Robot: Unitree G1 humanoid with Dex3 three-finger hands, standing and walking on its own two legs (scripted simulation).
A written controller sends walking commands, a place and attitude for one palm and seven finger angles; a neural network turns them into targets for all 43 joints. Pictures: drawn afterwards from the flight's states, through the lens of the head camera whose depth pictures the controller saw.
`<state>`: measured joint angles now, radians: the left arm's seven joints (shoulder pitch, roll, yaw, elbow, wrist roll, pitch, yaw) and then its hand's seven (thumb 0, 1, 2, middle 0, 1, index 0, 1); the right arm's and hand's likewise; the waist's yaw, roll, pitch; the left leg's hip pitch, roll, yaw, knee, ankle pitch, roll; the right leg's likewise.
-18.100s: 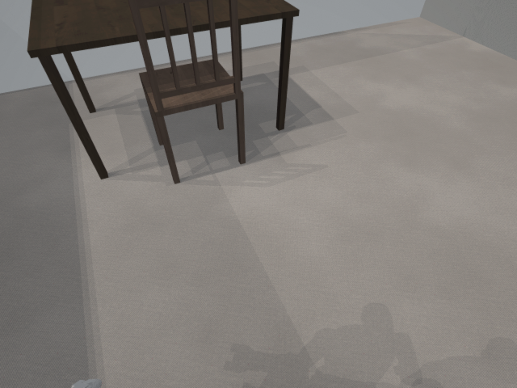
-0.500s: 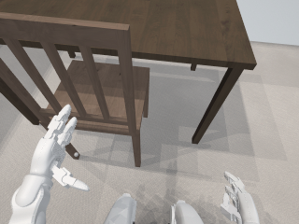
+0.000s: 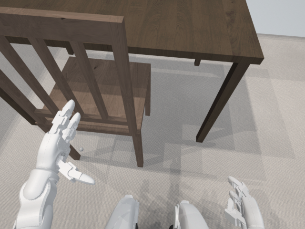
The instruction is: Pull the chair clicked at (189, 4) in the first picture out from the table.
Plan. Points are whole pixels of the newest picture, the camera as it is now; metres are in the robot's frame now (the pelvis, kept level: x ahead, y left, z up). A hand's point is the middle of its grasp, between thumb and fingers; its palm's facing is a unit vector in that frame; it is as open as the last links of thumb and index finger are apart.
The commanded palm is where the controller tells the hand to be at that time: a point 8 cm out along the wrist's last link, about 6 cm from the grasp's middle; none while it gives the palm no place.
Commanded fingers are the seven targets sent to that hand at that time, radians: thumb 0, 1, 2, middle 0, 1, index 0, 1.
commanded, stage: aim the fingers beside a spindle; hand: left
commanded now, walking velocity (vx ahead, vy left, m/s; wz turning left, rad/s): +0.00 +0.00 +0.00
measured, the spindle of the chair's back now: (63, 85) +0.48 +0.29 +0.05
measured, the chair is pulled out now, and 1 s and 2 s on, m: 0.00 0.00 0.00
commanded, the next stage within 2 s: push the fingers through the gap in 1.20 s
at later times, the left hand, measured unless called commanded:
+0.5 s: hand (88, 137) +0.33 +0.19 +0.03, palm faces -0.04 -1.00 -0.03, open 17.0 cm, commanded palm +0.31 +0.25 +0.03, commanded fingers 0.00 -0.50 0.30 -0.06 -0.08 -0.06 -0.08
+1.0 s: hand (86, 136) +0.33 +0.20 +0.02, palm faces -0.04 -1.00 -0.03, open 17.0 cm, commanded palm +0.31 +0.25 +0.03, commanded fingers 0.00 -0.50 0.30 -0.06 -0.08 -0.06 -0.08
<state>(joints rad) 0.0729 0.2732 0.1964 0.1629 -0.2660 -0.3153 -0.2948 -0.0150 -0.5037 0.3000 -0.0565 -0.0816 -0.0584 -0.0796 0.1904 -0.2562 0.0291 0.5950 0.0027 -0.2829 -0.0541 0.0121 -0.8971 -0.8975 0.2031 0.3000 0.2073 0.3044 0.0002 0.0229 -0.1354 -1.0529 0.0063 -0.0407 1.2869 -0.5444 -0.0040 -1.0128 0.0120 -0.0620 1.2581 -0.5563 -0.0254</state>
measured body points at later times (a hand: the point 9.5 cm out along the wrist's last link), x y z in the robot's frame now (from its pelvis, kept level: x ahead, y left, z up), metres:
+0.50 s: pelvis +0.00 +0.00 -0.01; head +0.10 +0.00 +0.43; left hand +0.33 +0.24 +0.03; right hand +0.16 -0.25 -0.11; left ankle +0.04 +0.12 -0.62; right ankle +0.03 -0.11 -0.62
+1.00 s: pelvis -0.01 +0.00 -0.01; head +0.10 +0.01 +0.42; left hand +0.33 +0.25 +0.02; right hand +0.16 -0.24 -0.11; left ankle +0.04 +0.12 -0.62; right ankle +0.03 -0.11 -0.62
